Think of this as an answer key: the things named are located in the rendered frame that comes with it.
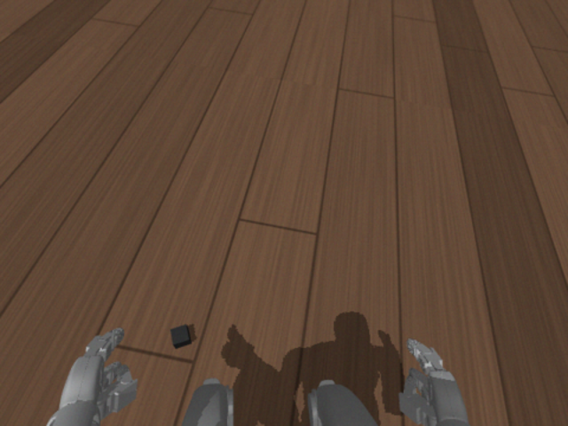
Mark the cube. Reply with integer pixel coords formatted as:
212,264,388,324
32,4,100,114
170,324,192,349

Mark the right robot hand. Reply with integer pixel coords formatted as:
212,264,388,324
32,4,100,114
398,338,469,426

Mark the left robot arm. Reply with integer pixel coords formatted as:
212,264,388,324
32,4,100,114
46,402,100,426

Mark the left robot hand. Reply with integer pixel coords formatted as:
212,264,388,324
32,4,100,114
59,327,138,420

